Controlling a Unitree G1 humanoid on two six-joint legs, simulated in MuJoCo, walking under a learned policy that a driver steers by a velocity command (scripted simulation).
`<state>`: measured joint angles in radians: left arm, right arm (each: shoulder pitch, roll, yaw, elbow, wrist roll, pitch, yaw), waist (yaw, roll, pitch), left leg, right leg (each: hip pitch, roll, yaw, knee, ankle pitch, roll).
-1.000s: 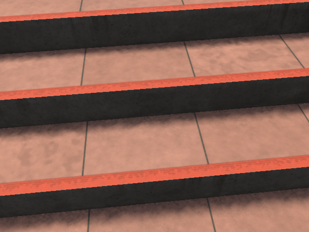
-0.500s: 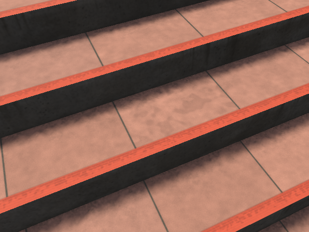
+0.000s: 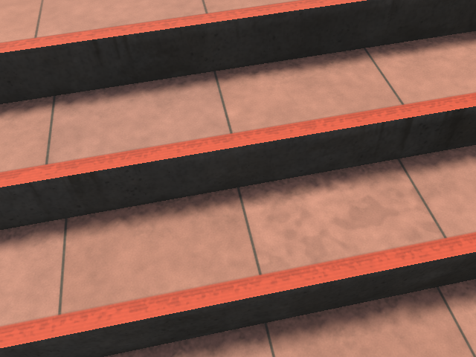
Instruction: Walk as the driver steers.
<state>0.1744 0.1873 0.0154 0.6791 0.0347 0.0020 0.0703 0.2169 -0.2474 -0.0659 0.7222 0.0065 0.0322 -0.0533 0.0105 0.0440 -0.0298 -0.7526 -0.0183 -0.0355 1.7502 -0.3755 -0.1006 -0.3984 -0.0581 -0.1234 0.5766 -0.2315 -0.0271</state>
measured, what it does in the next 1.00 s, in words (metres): steps on the spot, turning left: left foot, then right foot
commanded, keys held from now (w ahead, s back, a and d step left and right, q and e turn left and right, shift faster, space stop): q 0.36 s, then no key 0.64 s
